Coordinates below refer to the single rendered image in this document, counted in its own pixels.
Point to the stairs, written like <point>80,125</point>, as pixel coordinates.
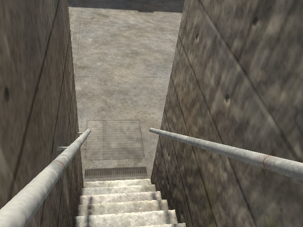
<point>123,203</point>

